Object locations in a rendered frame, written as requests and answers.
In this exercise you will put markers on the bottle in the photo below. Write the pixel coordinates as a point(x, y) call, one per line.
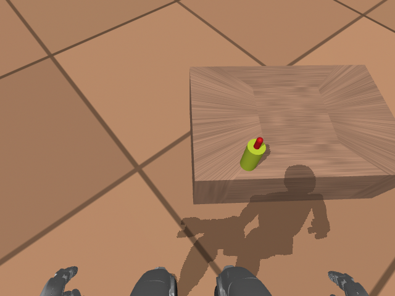
point(252, 154)

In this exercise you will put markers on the left robot hand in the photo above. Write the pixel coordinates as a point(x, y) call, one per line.
point(56, 285)

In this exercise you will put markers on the right robot hand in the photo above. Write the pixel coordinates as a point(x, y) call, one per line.
point(347, 284)

